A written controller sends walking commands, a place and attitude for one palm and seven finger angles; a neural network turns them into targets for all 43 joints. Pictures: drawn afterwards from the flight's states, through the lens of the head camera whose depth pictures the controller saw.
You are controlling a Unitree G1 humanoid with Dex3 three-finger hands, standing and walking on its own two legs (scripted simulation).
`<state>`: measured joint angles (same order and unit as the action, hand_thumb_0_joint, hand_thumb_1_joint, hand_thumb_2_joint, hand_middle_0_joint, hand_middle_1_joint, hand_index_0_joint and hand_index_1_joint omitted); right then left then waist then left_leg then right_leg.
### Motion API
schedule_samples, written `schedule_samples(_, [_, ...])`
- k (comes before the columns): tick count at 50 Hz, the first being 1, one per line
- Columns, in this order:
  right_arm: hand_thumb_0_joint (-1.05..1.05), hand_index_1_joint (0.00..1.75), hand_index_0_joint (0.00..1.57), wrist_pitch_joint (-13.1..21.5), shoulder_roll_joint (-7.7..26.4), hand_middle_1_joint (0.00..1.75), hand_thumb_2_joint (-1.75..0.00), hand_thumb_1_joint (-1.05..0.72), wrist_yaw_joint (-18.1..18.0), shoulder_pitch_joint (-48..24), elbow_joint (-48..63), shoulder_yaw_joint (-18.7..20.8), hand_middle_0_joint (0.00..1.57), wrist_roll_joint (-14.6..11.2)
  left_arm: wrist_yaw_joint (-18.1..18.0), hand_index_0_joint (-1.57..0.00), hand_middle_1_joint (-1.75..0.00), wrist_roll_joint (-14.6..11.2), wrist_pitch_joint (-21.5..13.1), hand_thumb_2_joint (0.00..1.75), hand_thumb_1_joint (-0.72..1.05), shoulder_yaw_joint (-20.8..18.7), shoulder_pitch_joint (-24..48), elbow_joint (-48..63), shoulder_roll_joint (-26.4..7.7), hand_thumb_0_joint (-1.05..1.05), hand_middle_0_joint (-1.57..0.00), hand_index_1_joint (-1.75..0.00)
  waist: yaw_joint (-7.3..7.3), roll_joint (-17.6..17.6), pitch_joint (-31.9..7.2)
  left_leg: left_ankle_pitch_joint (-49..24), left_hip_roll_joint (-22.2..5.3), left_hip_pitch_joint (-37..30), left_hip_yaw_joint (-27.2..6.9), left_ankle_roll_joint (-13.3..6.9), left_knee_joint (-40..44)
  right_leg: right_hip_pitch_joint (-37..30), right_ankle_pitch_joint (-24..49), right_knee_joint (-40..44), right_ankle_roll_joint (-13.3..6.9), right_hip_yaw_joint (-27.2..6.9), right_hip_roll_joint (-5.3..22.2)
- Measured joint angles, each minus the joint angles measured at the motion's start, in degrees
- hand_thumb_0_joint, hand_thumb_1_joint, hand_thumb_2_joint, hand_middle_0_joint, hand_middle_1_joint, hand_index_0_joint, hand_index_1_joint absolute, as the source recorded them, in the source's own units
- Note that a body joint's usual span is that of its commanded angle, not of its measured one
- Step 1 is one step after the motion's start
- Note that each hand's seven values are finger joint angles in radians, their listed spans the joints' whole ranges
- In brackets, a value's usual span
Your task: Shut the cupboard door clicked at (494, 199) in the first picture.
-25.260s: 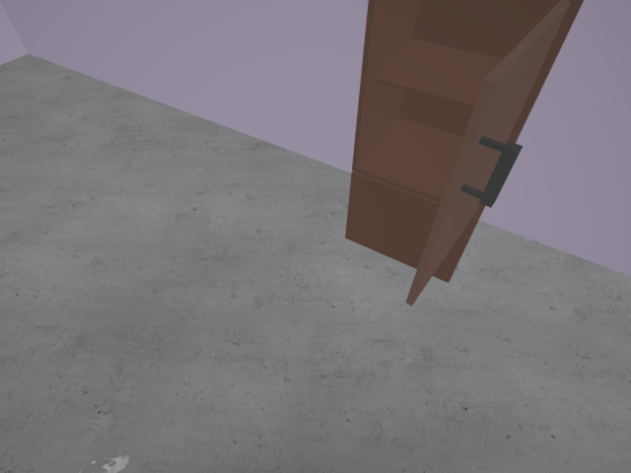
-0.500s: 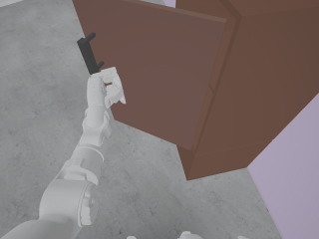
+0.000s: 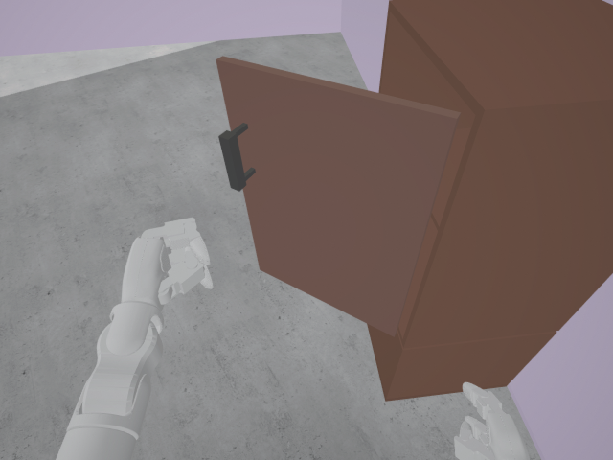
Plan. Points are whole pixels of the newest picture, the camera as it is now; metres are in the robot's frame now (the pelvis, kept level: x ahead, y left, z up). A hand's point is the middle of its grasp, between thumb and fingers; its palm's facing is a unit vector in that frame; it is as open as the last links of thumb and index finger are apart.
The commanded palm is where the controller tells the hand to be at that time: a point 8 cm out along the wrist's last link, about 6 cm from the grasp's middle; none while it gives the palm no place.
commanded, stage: draw the hand back to the body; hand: left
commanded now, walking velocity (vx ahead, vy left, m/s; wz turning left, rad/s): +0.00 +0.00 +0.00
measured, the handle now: (240, 156) +0.64 +0.17 +0.05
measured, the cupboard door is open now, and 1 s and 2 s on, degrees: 53 53 53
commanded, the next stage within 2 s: step back with the hand held close in 0.96 s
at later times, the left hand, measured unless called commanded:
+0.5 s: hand (59, 320) +0.22 +0.27 +0.15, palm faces +0.38 -0.84 -0.39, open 5.4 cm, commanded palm +0.16 +0.31 +0.18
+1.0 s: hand (20, 336) +0.20 +0.28 +0.17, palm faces +0.45 -0.80 -0.40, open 7.4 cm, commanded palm +0.14 +0.32 +0.18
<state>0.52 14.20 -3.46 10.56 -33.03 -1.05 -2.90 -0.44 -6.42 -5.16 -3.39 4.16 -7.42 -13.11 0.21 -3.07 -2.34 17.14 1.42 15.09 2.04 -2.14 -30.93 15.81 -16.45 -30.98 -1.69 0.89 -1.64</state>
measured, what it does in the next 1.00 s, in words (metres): stands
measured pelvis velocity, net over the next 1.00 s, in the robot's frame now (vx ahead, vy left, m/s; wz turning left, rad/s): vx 0.01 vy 0.02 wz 0.02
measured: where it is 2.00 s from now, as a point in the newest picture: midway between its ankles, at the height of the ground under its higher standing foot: outside the picture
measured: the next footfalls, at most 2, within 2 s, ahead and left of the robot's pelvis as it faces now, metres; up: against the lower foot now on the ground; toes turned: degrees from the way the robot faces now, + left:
none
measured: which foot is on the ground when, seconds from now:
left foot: down 0.00-1.00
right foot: down 0.00-1.00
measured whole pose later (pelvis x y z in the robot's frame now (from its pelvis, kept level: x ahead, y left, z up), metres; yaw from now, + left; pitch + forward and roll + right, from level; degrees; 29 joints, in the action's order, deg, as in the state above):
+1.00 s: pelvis +0.01 +0.02 +0.01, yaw +1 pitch -4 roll -1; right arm 3.6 12.6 -3.9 10.9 -35.6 -1.5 -0.7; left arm -5.5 -4.2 -3.7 -19.1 -25.9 21.7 -19.9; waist 3.6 -4.1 0.2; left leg 14.3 2.5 5.5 1.2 -3.2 -23.2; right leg 4.9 -12.9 -21.3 -0.5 1.5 -0.8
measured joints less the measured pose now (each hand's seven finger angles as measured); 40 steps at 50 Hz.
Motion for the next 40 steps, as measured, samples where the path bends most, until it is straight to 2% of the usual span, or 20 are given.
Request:
schedule_samples(5, [0.01, 0.30, 0.20, -1.1, -0.9, 0.30, -0.90, -0.91, -0.8, -2.7, 0.8, -1.2, 0.20, 0.6, -1.6, -1.09, -1.27, 1.8, 2.2, 0.90, 0.89, 0.2, -5.9, 6.5, -1.5, 0.01, -1.08, -1.26, 1.50, -0.1, 1.7, -1.8, 0.4, -4.6, -0.8, -0.2, 4.2, -5.0, 1.8, 4.6, 0.2, 0.6, 0.3])
schedule_samples(12, [0.01, 0.30, 0.20, -1.4, -1.9, 0.30, -0.90, -0.91, -0.5, -2.6, 0.7, -2.4, 0.20, 1.6, -3.2, -0.91, -1.07, 2.5, 4.1, 0.90, 0.89, -2.8, -13.5, 14.6, -2.9, 0.01, -0.90, -1.06, 2.77, -1.0, 2.7, -2.9, 0.9, -8.4, -1.3, -0.6, 7.6, -9.3, 3.0, 8.6, 0.6, 1.0, 0.7])
schedule_samples(23, [0.02, 0.30, 0.20, -1.6, -1.9, 0.30, -0.90, -0.91, 0.1, 0.4, -1.6, -1.7, 0.20, 2.2, -3.8, -0.61, -0.74, 2.4, 3.7, 0.90, 0.89, -10.0, -24.6, 24.3, -5.4, 0.01, -0.60, -0.74, 2.92, -2.1, 2.5, -2.7, 1.3, -9.8, -1.2, -1.1, 8.5, -11.0, 3.0, 10.0, 1.2, 0.8, 1.1])
schedule_samples(30, [0.02, 0.30, 0.20, -0.2, -1.0, 0.30, -0.90, -0.91, -0.1, 1.6, -2.5, -0.3, 0.20, 1.9, -4.5, -0.42, -0.53, 1.8, 2.7, 0.90, 0.89, -15.9, -30.8, 28.1, -7.7, 0.01, -0.41, -0.53, 3.10, -1.8, 2.2, -2.4, 1.2, -9.5, -1.0, -1.2, 7.9, -10.8, 3.0, 9.9, 1.3, 0.7, 1.0])
schedule_samples(34, [0.02, 0.30, 0.20, 1.0, -0.3, 0.30, -0.90, -0.91, -0.3, 1.7, -2.8, 0.4, 0.20, 1.9, -5.1, -0.32, -0.43, 2.0, 1.9, 0.90, 0.89, -17.4, -32.1, 28.9, -7.7, 0.01, -0.32, -0.42, 3.52, -1.9, 2.2, -2.4, 1.3, -9.4, -1.1, -1.3, 7.7, -10.7, 3.0, 9.7, 1.4, 0.8, 1.2])
schedule_samples(40, [0.02, 0.30, 0.20, 2.0, -0.1, 0.30, -0.90, -0.91, -0.8, 0.8, -3.2, 0.4, 0.20, 2.0, -5.5, -0.25, -0.34, 2.3, 1.6, 0.90, 0.89, -16.0, -30.0, 27.7, -6.0, 0.01, -0.24, -0.34, 3.94, -1.4, 2.7, -2.9, 1.6, -9.2, -1.3, -1.4, 7.7, -10.4, 3.2, 9.2, 1.5, 1.1, 1.4])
